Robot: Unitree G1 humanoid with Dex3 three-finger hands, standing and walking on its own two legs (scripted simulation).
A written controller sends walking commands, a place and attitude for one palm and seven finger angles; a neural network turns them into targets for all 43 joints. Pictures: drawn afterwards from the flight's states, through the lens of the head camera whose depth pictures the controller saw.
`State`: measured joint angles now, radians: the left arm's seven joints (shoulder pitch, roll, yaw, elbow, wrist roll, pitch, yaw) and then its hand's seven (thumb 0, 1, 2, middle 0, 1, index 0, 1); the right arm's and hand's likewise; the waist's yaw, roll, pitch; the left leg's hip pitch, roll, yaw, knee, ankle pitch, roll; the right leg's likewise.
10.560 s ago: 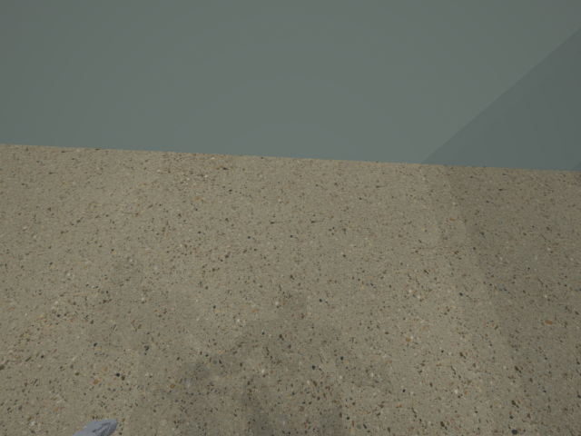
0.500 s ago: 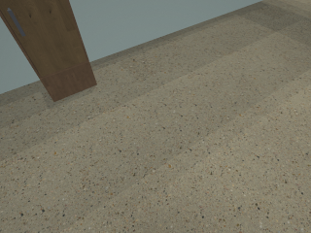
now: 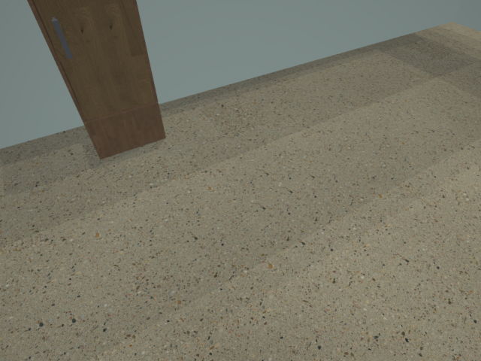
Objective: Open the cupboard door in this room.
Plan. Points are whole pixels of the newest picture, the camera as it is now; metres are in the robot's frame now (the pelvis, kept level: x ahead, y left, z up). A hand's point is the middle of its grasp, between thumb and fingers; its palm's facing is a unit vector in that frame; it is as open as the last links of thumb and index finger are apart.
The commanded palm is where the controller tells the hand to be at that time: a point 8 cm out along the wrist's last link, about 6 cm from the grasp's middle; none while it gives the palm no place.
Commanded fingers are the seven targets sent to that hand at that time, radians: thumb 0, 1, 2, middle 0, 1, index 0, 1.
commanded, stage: turn or walk to find it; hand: left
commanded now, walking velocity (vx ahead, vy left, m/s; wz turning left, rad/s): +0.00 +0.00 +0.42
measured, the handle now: (61, 38) +1.30 +0.85 -0.04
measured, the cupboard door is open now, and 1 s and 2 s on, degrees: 0 0 0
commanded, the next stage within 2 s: stand and wait in 1.26 s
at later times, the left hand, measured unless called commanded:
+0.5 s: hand out of the picture +0.04 +0.18 -0.13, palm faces +0.21 -0.94 -0.28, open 7.4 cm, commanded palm none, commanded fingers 0.00 0.90 0.90 -0.20 -0.30 -0.20 -0.30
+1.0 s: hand out of the picture -0.13 +0.23 -0.16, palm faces +0.47 -0.84 -0.28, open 7.4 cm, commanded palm none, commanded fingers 0.00 0.90 0.90 -0.20 -0.30 -0.20 -0.30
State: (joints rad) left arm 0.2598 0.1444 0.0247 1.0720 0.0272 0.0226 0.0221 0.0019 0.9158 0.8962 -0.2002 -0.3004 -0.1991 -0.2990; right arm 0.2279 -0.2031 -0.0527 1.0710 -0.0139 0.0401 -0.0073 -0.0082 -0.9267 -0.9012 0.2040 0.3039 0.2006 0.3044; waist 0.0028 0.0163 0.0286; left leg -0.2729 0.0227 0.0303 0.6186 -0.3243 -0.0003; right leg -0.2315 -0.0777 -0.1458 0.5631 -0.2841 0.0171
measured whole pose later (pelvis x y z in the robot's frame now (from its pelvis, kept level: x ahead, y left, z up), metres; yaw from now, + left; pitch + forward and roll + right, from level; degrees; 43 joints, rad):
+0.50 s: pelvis -0.03 -0.03 +0.01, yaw +13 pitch +0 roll +1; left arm 0.15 0.17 0.03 0.91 0.02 0.02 0.03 0.00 0.91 0.90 -0.20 -0.30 -0.20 -0.30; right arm 0.24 -0.24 -0.10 0.99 -0.03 0.07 0.02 0.00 -0.91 -0.90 0.20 0.30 0.20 0.30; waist -0.04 0.06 0.04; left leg -0.52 -0.05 -0.06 0.99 -0.40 -0.03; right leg -0.21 -0.04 -0.10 0.53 -0.31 -0.02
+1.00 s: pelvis -0.05 +0.01 +0.01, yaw +26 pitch +0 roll +0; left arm 0.22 0.28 0.06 0.98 0.02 0.06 0.01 0.00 0.91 0.90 -0.20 -0.30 -0.20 -0.30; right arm 0.12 -0.21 -0.04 0.93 -0.02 0.01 0.00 0.00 -0.91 -0.90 0.20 0.30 0.20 0.30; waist 0.03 -0.02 0.10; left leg -0.23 -0.01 0.01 0.51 -0.27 0.03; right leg -0.45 -0.09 -0.05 1.06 -0.46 0.09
